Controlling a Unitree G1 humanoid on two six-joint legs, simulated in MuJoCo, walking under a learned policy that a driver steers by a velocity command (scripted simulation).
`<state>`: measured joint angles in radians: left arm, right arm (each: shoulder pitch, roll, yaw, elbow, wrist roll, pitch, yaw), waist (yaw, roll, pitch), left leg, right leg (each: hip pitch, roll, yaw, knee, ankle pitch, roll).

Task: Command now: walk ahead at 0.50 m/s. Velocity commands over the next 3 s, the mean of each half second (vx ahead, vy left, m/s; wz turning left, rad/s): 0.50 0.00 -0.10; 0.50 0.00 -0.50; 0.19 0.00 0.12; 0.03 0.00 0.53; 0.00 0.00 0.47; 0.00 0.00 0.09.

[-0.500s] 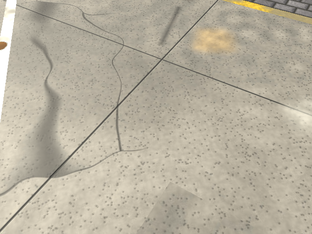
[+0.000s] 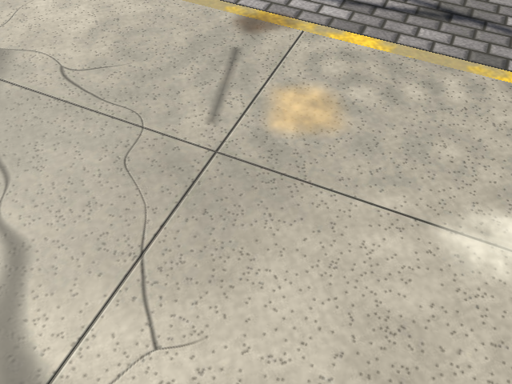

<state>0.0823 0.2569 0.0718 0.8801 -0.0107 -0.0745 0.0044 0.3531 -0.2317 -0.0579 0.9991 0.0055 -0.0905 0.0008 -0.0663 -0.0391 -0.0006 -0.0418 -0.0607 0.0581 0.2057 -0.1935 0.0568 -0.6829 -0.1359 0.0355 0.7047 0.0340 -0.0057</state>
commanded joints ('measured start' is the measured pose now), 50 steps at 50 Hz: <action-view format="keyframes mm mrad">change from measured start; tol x32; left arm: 1 -112 32 -4 -73 -7 -12 -14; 11 382 228 60 32 5 -21 -29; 50 83 50 23 -153 -12 37 -16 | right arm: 1 22 -166 -32 -30 10 -6 -8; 30 -463 -98 -17 -212 13 -24 14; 36 10 -314 -89 -128 -20 -38 -2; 50 -174 -171 -47 -118 -18 -23 -16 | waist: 1 -5 95 71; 11 181 -216 -391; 29 139 -37 63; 37 -15 380 -361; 50 48 96 48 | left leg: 1 -48 259 -114 -86 184 142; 8 84 284 -83 240 601 79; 12 -723 77 -169 1141 -339 -8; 32 -441 105 -123 257 187 -64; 35 41 199 -192 256 105 25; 37 435 508 -819 104 -187 198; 50 -70 311 22 -71 291 99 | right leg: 1 42 35 -38 -108 68 2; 6 75 62 -39 -194 -83 -52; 9 636 59 -22 -190 -78 -139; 11 1099 -267 696 -394 -312 -331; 17 511 -86 224 -538 -122 -226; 32 588 -81 236 -433 -119 -176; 38 -124 113 119 595 -577 -38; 50 -16 1 22 147 -34 -12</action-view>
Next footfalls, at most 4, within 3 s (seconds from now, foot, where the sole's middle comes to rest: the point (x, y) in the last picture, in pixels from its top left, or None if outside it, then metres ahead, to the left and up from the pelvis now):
0.18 right None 0.29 -0.15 -0.78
0.70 left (224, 355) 0.58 0.06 -0.78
1.18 right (339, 295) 0.74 -0.27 -0.78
1.60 left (252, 293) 0.76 -0.02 -0.78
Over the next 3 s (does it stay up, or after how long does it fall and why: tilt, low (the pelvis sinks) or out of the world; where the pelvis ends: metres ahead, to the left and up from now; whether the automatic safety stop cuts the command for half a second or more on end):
stays up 0.72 -0.10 -0.01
